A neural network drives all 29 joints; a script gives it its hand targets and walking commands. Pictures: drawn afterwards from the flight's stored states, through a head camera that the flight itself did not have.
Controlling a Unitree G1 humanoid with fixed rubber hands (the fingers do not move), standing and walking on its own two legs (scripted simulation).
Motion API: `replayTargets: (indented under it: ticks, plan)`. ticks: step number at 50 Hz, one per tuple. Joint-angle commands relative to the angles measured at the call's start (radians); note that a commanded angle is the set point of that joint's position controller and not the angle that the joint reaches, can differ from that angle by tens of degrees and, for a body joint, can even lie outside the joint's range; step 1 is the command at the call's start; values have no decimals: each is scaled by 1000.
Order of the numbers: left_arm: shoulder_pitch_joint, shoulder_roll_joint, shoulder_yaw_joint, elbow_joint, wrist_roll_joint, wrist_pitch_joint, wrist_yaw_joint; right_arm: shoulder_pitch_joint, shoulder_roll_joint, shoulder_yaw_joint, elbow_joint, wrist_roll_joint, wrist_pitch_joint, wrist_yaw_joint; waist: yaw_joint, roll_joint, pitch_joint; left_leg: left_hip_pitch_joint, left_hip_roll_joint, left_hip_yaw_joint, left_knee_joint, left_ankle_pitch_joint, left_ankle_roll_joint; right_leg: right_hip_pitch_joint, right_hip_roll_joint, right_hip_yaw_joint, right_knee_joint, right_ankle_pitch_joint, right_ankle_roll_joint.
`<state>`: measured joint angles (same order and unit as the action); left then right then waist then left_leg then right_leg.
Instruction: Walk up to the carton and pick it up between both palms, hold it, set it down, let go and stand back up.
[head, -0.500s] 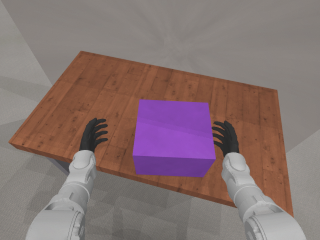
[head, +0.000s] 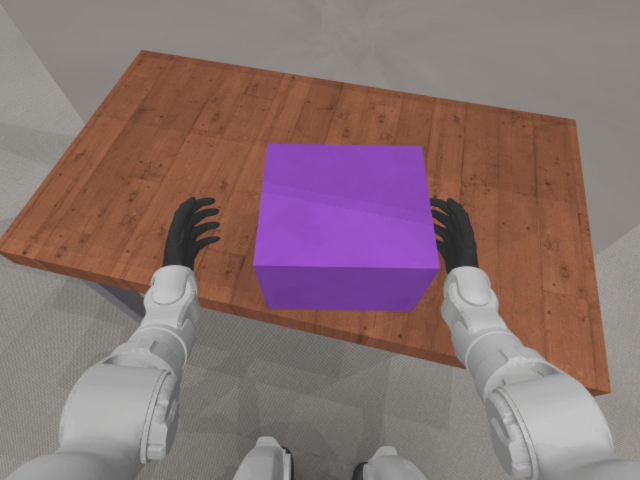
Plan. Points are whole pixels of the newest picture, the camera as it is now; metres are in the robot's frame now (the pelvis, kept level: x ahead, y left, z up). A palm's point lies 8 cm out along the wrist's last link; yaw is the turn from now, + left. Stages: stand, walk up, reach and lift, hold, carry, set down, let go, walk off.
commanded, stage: reach and lift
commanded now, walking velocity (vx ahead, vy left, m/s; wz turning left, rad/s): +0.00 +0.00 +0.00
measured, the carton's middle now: (342, 230) +0.44 -0.01 +0.00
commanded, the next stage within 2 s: none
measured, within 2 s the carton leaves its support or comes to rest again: neither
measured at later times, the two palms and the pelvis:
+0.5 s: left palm (209, 250) +0.40 +0.16 +0.00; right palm (433, 268) +0.38 -0.13 -0.01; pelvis +0.01 +0.01 +0.01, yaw +0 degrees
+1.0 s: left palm (207, 255) +0.40 +0.17 +0.00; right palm (432, 267) +0.38 -0.13 -0.01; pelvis +0.02 +0.01 +0.01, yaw +0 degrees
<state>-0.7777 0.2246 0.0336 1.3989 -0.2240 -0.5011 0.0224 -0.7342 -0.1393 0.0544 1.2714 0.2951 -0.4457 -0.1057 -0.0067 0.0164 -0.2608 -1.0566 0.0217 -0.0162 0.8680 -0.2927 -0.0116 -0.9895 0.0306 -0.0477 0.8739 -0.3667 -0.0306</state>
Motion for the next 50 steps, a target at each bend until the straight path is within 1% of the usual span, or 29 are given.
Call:
replayTargets:
  ticks: [1, 2, 3, 6, 8, 11, 14, 15, 17, 18, 19, 21, 23, 24, 26, 31, 32, 33, 34, 35, 36, 42, 50]
  plan:
    - [-561, 123, 16, -294, 4, -71, 5, -547, -76, -70, -287, -81, -53, -11, -22, 12, -849, 513, -34, 42, 19, 356, -50, 310, -11, 22, -88, 338, 74]
    - [-562, 113, 18, -299, 16, -69, 8, -546, -68, -80, -285, -96, -48, -12, -22, 20, -854, 518, -32, 41, 22, 358, -52, 313, -9, 23, -82, 337, 72]
    - [-561, 105, 26, -303, 26, -64, 10, -549, -56, -89, -293, -109, -43, -14, -23, 15, -851, 518, -31, 40, 24, 353, -50, 316, -8, 26, -80, 333, 73]
    - [-527, 72, 64, -292, 84, -47, 12, -529, -10, -104, -271, -141, -31, -23, -8, 22, -825, 515, -33, 44, 25, 358, -45, 352, -10, 32, -75, 347, 72]
    - [-516, 21, 85, -288, 132, -35, 11, -523, 42, -115, -249, -168, -31, -27, 2, 38, -798, 530, -30, 42, 23, 375, -44, 360, -10, 34, -80, 351, 68]
    - [-514, -91, 101, -278, 219, -20, 9, -523, 145, -136, -224, -225, -44, -17, 19, 81, -767, 585, -25, 40, 13, 407, -54, 347, -4, 21, -93, 352, 60]
    - [-527, -236, 115, -253, 326, -15, -2, -530, 295, -174, -202, -342, -72, 6, 27, 92, -717, 627, -20, 40, -4, 417, -59, 341, 1, 4, -112, 349, 57]
    - [-540, -339, 103, -224, 361, -20, -19, -547, 404, -172, -199, -397, -83, 24, 24, 84, -695, 632, -20, 42, -10, 421, -57, 350, -1, -4, -122, 358, 57]
    - [-584, -631, 35, -138, 433, -54, -77, -597, 723, -147, -201, -536, -106, 87, 13, 91, -648, 654, -20, 42, -22, 420, -56, 349, -6, -23, -144, 378, 52]
    - [-597, -713, 0, -97, 443, -81, -91, -617, 802, -140, -216, -583, -118, 111, 10, 106, -663, 659, -18, 41, -17, 417, -59, 341, -7, -29, -139, 383, 43]
    - [-600, -756, -18, -58, 443, -106, -93, -615, 838, -141, -206, -614, -122, 125, 4, 112, -668, 666, -15, 36, -14, 420, -61, 337, -6, -29, -137, 383, 34]
    - [-620, -775, -20, -24, 438, -149, -85, -598, 856, -144, -173, -642, -120, 135, -7, 99, -647, 667, -10, 30, -13, 417, -61, 337, -5, -28, -134, 370, 28]
    - [-612, -768, -8, -11, 442, -175, -82, -568, 845, -142, -134, -663, -119, 137, -17, 74, -608, 650, -8, 28, -20, 416, -58, 364, -5, -24, -130, 375, 32]
    - [-614, -766, -1, -5, 445, -185, -83, -556, 841, -141, -115, -669, -121, 136, -18, 70, -591, 637, -9, 31, -24, 419, -57, 380, -7, -18, -130, 386, 34]
    - [-611, -769, 5, 4, 443, -200, -84, -543, 844, -137, -98, -683, -128, 135, -26, 50, -569, 619, -9, 31, -34, 403, -55, 395, -7, -16, -129, 390, 39]
    - [-624, -765, 2, 11, 432, -220, -80, -504, 868, -133, -52, -698, -133, 136, -29, 32, -551, 598, -9, 37, -44, 386, -53, 406, -10, -12, -128, 385, 46]
    - [-624, -762, 3, 12, 432, -220, -80, -499, 872, -129, -48, -698, -133, 134, -26, 29, -549, 597, -10, 40, -43, 390, -52, 413, -10, -11, -127, 388, 47]
    - [-609, -770, 20, 20, 420, -219, -79, -564, 856, -96, -132, -684, -152, 139, 23, -19, -603, 579, -20, 59, -35, 378, -30, 448, -14, 16, -144, 356, 49]
    - [-615, -753, 18, 19, 421, -221, -79, -548, 867, -96, -103, -683, -148, 137, 3, -23, -589, 556, -19, 53, -47, 363, -24, 476, -17, 14, -137, 377, 53]
    - [-609, -762, 19, 20, 421, -221, -79, -552, 869, -93, -106, -680, -152, 137, 14, -16, -592, 549, -22, 56, -47, 365, -27, 476, -18, 17, -135, 388, 54]
    - [-611, -759, 14, 17, 418, -222, -76, -553, 874, -93, -101, -676, -151, 136, 9, -11, -587, 542, -25, 57, -51, 365, -30, 498, -18, 18, -135, 395, 55]
    - [-615, -798, -17, -2, 432, -213, -68, -559, 860, -101, -90, -658, -164, 142, 13, 41, -582, 630, -12, 48, -43, 411, -55, 405, 0, 2, -157, 344, 31]
    - [-599, -827, -31, -4, 434, -213, -60, -561, 857, -92, -95, -646, -166, 145, 13, 47, -581, 641, -11, 39, -47, 415, -57, 394, 4, -3, -164, 332, 27]
